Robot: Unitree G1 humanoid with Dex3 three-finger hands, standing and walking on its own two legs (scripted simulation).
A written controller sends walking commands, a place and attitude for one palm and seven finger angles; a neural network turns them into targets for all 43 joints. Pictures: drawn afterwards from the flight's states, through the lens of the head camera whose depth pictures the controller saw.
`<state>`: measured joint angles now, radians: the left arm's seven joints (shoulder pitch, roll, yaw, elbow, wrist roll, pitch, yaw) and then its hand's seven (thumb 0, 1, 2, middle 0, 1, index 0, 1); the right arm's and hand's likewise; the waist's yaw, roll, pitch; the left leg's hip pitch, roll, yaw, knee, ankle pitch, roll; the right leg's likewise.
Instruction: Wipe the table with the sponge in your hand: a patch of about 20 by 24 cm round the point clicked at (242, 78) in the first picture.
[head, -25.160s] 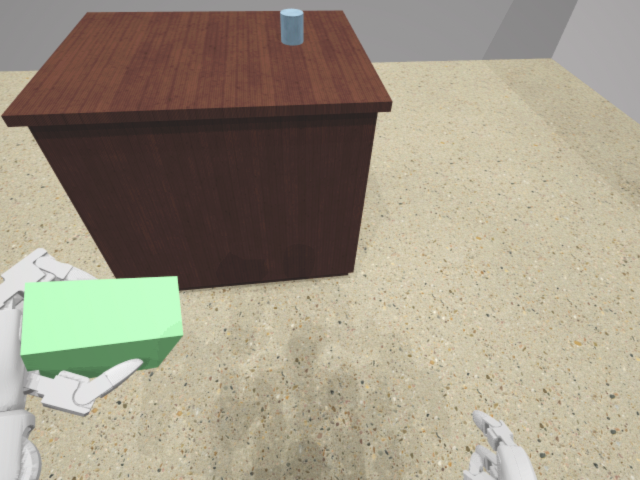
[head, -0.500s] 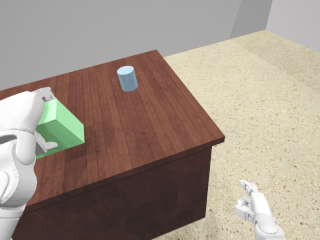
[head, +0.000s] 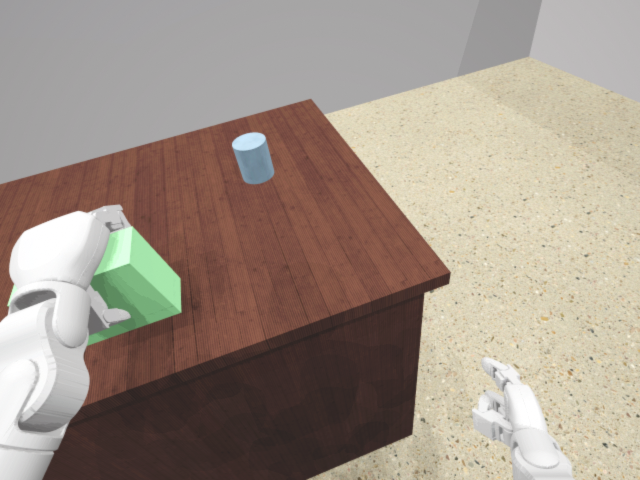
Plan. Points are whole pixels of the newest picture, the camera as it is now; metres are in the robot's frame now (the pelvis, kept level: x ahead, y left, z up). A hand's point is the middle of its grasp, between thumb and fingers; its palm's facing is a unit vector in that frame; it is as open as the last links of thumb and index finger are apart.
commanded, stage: move the sponge above the wiping area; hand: left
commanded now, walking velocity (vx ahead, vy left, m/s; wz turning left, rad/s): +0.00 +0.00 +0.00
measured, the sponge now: (114, 297) +0.26 +0.30 +0.13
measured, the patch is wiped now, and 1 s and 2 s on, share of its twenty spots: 0.00 0.00 0.00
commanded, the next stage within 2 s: none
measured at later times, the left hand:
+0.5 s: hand (125, 292) +0.26 +0.29 +0.14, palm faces +0.05 -0.09 -0.99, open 9.9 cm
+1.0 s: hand (135, 297) +0.27 +0.29 +0.12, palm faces +0.01 -0.09 -1.00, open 9.9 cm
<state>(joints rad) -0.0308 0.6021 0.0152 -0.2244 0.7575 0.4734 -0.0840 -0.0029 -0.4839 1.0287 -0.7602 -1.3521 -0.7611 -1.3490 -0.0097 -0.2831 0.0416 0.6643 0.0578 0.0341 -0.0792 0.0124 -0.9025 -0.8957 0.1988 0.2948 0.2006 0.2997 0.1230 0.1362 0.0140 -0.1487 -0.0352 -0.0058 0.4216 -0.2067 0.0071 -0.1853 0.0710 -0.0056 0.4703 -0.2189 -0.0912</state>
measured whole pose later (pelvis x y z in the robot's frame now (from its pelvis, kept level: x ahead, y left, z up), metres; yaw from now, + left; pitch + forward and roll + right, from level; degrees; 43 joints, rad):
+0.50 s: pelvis +0.00 +0.01 +0.00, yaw +1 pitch -4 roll +1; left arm -0.05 0.55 -0.10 -0.17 0.82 0.47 -0.10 0.00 -0.48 1.03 -0.76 -1.35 -0.76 -1.35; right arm -0.01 -0.28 0.05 0.67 0.05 0.04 -0.09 0.01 -0.90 -0.90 0.20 0.29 0.20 0.30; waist 0.13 0.13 0.03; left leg -0.14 -0.05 -0.01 0.39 -0.19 0.02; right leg -0.17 0.05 -0.01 0.45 -0.21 -0.08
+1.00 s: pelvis +0.02 +0.01 +0.00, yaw +1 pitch -3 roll +1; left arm 0.01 0.55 -0.11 -0.19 0.84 0.44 -0.09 0.00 -0.49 1.03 -0.76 -1.35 -0.76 -1.35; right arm 0.01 -0.29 0.04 0.66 0.05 0.05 -0.08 0.01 -0.90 -0.90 0.20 0.29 0.20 0.30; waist 0.13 0.11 0.02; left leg -0.13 -0.05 -0.01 0.40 -0.22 0.02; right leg -0.16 0.06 -0.01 0.45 -0.23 -0.08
